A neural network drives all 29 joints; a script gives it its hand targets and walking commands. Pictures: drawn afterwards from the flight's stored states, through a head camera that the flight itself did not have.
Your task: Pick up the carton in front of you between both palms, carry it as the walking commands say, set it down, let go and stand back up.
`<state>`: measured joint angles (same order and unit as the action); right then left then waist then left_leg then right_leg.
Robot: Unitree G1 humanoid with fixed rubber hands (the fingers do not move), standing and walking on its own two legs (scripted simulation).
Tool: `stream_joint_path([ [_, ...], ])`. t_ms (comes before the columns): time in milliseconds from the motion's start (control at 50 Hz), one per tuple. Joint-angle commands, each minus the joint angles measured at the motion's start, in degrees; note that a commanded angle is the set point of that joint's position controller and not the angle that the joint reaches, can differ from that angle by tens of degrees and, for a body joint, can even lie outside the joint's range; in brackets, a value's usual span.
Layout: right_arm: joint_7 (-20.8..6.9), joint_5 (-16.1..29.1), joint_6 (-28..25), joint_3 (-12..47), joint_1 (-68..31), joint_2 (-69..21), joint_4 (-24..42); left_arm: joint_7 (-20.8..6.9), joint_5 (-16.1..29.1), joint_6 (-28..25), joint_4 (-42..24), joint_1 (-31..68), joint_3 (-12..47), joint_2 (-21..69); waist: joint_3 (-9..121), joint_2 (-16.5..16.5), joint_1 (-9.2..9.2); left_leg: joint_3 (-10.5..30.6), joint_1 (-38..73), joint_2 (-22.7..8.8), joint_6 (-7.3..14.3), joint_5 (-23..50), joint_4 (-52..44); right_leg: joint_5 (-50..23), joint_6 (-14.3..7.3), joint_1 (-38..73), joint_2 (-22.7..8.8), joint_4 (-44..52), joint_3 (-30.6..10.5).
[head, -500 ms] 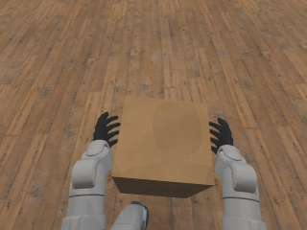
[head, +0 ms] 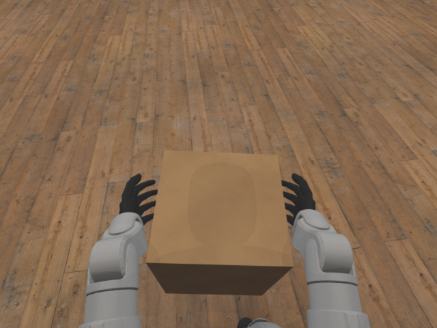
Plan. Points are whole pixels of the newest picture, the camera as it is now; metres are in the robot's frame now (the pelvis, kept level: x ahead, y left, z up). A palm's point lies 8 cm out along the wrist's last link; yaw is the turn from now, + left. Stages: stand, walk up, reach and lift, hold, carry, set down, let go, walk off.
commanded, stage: carry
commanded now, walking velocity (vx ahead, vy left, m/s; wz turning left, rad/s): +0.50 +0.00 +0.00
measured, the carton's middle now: (217, 229) +0.31 +0.00 -0.02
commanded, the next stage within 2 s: none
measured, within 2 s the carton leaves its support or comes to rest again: neither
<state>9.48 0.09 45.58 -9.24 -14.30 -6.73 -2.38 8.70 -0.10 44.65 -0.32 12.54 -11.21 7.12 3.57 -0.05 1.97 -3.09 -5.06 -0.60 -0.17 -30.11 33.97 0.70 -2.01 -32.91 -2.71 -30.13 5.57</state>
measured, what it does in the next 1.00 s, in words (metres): walks ahead: left foot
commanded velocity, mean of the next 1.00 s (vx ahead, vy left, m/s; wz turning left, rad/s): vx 0.50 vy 0.00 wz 0.00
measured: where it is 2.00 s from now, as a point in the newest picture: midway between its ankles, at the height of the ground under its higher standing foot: (218, 145)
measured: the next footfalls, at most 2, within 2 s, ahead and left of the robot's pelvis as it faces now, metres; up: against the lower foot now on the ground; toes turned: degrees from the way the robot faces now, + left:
left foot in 0.48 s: +0.48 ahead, +0.08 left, +0.00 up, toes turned +9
right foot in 1.02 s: +0.83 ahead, -0.13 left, +0.00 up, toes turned -10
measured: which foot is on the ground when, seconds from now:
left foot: down 0.00-0.02, up 0.04-0.46, down 0.48-1.00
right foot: down 0.00-0.52, up 0.54-1.00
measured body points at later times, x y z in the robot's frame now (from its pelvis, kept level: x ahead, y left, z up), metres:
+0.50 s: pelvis +0.33 +0.00 +0.01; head +0.30 +0.01 +0.46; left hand +0.57 +0.15 +0.10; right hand +0.57 -0.15 +0.10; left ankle +0.44 +0.08 -0.71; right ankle +0.15 -0.10 -0.70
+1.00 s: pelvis +0.63 -0.02 +0.01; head +0.59 -0.02 +0.46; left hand +0.87 +0.13 +0.11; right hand +0.86 -0.18 +0.10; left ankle +0.44 +0.08 -0.71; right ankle +0.79 -0.13 -0.70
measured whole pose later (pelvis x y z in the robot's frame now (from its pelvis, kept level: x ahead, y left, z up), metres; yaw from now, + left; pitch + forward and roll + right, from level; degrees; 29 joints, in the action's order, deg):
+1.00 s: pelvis +0.63 -0.02 +0.01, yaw +0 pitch +2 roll +0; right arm 7.2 -2.3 67.6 -2.3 2.8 -7.6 28.6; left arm 7.4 -2.4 69.0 -31.6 -2.6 -2.5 7.5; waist 8.2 -0.3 1.1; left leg -9.4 7.9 -2.0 -1.2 -23.5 13.8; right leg 4.0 -1.3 -29.8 -4.0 -27.3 12.1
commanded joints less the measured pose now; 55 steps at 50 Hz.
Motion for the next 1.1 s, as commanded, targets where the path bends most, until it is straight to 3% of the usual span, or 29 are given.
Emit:
stream_joint_path([
  [0,-0.6,8.5,-0.6,35.1,-24.4,-42.4,6.5,0.7,7.0,-0.9,-4.1,26.5,34.7,35.9,30.5,12.9,-4.05,-2.7,-22.8,1.6,-2.3,27.3,34.1,-16.5,-10.4,51.0,-18.2,4.1,-29.8],
  [20,-0.5,8.9,-0.5,35.6,-26.8,-41.4,11.1,1.1,6.8,-0.4,-6.7,25.7,33.1,36.1,30.5,18.4,-3.59,1.5,-30.2,5.4,-2.0,3.8,39.9,-20.4,-12.1,53.7,-19.6,7.5,-35.8],
  [40,-0.2,8.8,-0.1,34.9,-26.8,-40.3,10.3,1.1,7.9,0.3,-7.2,26.2,34.0,37.6,28.6,17.8,-4.12,4.3,-34.6,2.3,-0.7,3.1,43.3,-22.2,-11.5,52.0,-19.4,6.6,-33.5],
  [80,-0.2,7.8,1.3,32.8,-21.4,-40.0,11.1,-0.4,9.9,1.8,-10.5,23.5,36.3,38.9,23.5,4.8,-3.10,3.8,-36.4,-2.0,-0.1,8.9,36.0,-19.5,-7.2,45.6,-18.2,8.7,-25.4],
  [100,-0.6,8.3,2.2,32.4,-20.7,-41.3,9.7,-0.8,9.4,2.7,-11.7,22.4,36.4,39.4,22.6,2.9,-3.23,3.1,-32.3,-3.4,-0.2,10.9,30.2,-17.5,-4.9,41.4,-16.4,10.9,-21.6],
  [120,-1.1,6.2,3.2,34.0,-17.3,-43.3,10.6,-1.9,10.5,3.1,-14.9,24.5,38.6,40.0,21.4,5.1,-2.77,3.0,-30.0,-2.8,0.4,9.6,23.2,-10.7,-4.4,38.3,-14.6,13.5,-18.7],
  [140,-1.2,5.9,4.0,35.1,-18.4,-43.0,10.9,-2.3,8.9,4.2,-13.2,21.8,36.6,40.2,19.7,9.1,-3.15,1.5,-31.6,-2.6,0.4,11.1,21.1,-14.8,-5.3,39.9,-15.5,15.4,-18.4],
  [180,-1.9,6.4,5.0,37.0,-14.9,-43.9,15.8,-3.6,10.3,6.4,-17.3,19.5,39.4,41.0,22.0,4.6,-2.84,0.7,-29.1,-2.4,-0.3,14.0,17.7,-17.6,-4.7,41.5,-13.5,14.9,-13.6],
  [260,-2.5,7.4,8.5,39.8,-12.4,-43.1,24.3,-4.6,13.1,9.7,-23.1,14.7,40.9,41.0,14.1,10.5,-2.98,-2.6,-30.1,-2.6,-1.3,20.5,4.8,-11.6,-5.2,38.1,-10.6,18.1,-6.6],
  [380,-4.8,10.4,15.8,41.5,-4.3,-41.5,32.7,-4.9,11.6,16.3,-32.1,4.8,41.9,38.9,8.0,8.8,-3.82,-7.6,-23.3,0.2,0.4,25.9,-8.3,-19.6,-4.6,36.8,-9.5,15.1,-4.3],
  [400,-5.2,9.5,17.0,41.3,-2.7,-40.3,33.0,-5.3,10.5,17.7,-31.0,2.3,42.1,38.4,8.5,9.7,-3.49,-8.9,-18.5,-1.0,1.1,30.6,-8.2,-12.9,-3.1,34.4,-10.2,15.1,-1.2],
  [440,-6.3,10.8,18.6,40.8,-2.0,-41.5,32.2,-5.8,10.7,19.4,-33.0,3.2,42.6,37.9,9.1,4.9,-2.60,-10.9,-6.3,0.8,2.1,24.9,-10.6,-17.9,-2.0,28.6,-7.7,4.9,-0.6],
  [460,-6.6,9.7,19.2,41.0,2.7,-39.4,34.6,-6.2,11.9,20.2,-35.5,2.1,43.7,37.8,15.9,4.5,-1.09,-4.6,5.6,-4.1,3.8,18.5,-10.4,-12.5,0.1,23.4,-6.4,-5.2,1.2],
  [480,-6.8,9.2,19.7,39.6,1.1,-38.7,33.6,-6.5,12.0,21.4,-36.0,5.0,44.7,37.0,13.5,-7.4,-0.70,18.7,10.2,-15.3,9.8,9.3,-17.4,1.8,2.4,8.2,-0.1,-19.7,3.8],
  [500,-6.7,9.9,20.1,40.5,1.2,-39.8,34.0,-6.8,13.4,21.9,-39.0,6.7,46.2,37.3,17.0,-20.3,-0.51,33.3,17.6,-23.6,14.1,9.4,-23.5,23.7,2.1,-4.3,4.7,-33.2,1.1],
  [520,-7.0,10.6,20.3,40.6,-0.1,-41.0,33.4,-7.0,12.0,22.2,-38.6,8.7,45.9,36.5,18.7,-15.8,-0.10,29.9,17.4,-23.9,14.7,13.6,-22.7,26.1,1.5,-6.0,2.0,-39.5,-3.1],
  [580,-8.4,11.6,19.7,43.1,-3.9,-44.2,36.1,-7.9,12.0,21.7,-32.3,4.0,45.1,43.2,14.5,1.6,-1.75,17.5,3.0,-19.8,9.0,16.9,-25.5,16.9,0.4,-3.1,-5.5,-35.2,-5.7],
  [600,-8.7,12.2,20.2,43.4,-8.3,-47.0,33.2,-8.1,10.8,21.8,-28.7,7.5,42.8,43.9,14.0,2.1,-1.42,15.3,1.6,-17.7,8.1,14.2,-26.5,16.6,0.4,-1.3,-4.7,-31.4,-4.7],
  [640,-9.6,12.5,20.0,43.2,-5.1,-44.0,34.6,-7.6,9.2,21.5,-29.9,4.2,43.3,44.1,10.1,-5.2,-1.79,10.1,-1.6,-17.2,7.7,11.0,-29.7,11.8,1.3,-1.9,-4.7,-26.9,-3.1],
  [780,-8.9,12.1,20.5,42.3,-2.9,-40.1,35.1,-5.8,9.2,21.8,-31.5,2.9,44.6,43.2,5.4,-7.8,-1.45,-0.4,2.1,-12.4,7.1,19.7,-30.3,1.2,3.9,-7.1,-3.9,-10.7,1.6],
  [880,-7.4,10.1,21.7,39.1,-2.6,-38.6,35.0,-5.9,12.0,23.0,-34.2,6.9,44.3,39.8,3.3,-9.2,-1.15,-2.7,8.7,-12.6,6.0,39.2,-26.2,-1.2,2.1,-4.6,-3.4,-2.2,2.3],
  [900,-7.3,11.8,21.8,40.7,-3.4,-39.7,34.5,-5.5,10.2,23.2,-35.4,7.1,42.3,37.3,2.3,-6.5,-0.26,-2.1,9.2,-13.1,6.7,39.3,-25.2,0.9,2.2,-4.2,-1.2,-0.1,7.1],
  [940,-7.0,11.6,22.1,40.2,-3.0,-38.4,34.2,-5.5,11.7,23.5,-34.8,7.6,43.1,38.1,4.0,-9.6,-1.28,-3.0,9.7,-12.7,5.1,47.1,-21.2,3.3,0.2,3.2,-0.9,1.6,5.5],
  [980,-6.7,11.7,22.0,40.8,-4.7,-38.8,37.0,-5.3,11.9,23.5,-34.4,6.5,43.0,40.1,8.9,-11.8,-2.15,-8.9,9.0,-11.0,3.7,62.3,-7.0,5.6,-0.4,17.4,4.8,5.9,13.3],
  [1000,-6.5,11.6,22.6,42.0,-3.9,-39.3,34.3,-5.2,10.4,23.1,-33.7,5.3,40.9,38.5,14.2,-3.7,-3.22,-8.6,1.6,-9.6,1.7,53.8,4.6,8.1,-0.1,30.1,2.2,6.5,8.2],
  [1020,-6.6,12.1,22.6,43.1,-3.1,-39.2,36.3,-5.6,10.3,23.4,-34.9,2.7,42.2,37.2,18.7,7.3,-3.86,-8.6,-11.7,-5.1,-1.2,36.7,22.0,16.0,-4.3,41.5,-13.0,11.3,-15.3],
  [1040,-7.2,13.0,22.4,43.9,-3.5,-41.2,37.6,-5.8,10.8,23.2,-32.7,2.3,41.2,38.0,18.9,19.1,-3.16,-4.4,-27.1,2.6,-1.9,5.8,35.1,5.8,-10.9,48.8,-23.1,16.5,-34.9],
  [1060,-7.6,11.6,22.0,44.5,-3.5,-42.0,38.7,-6.4,10.5,22.8,-33.6,2.9,42.2,41.3,18.2,11.7,-3.54,2.7,-30.0,-1.7,1.1,3.2,40.8,6.8,-12.5,43.8,-24.1,16.6,-33.8],
  [1080,-7.9,12.3,21.8,43.8,-4.5,-44.7,37.3,-7.3,11.8,22.6,-32.4,1.8,42.6,44.4,18.5,7.8,-3.43,3.8,-28.8,-3.6,2.5,5.5,40.2,3.1,-9.3,40.8,-20.7,15.5,-25.7],
])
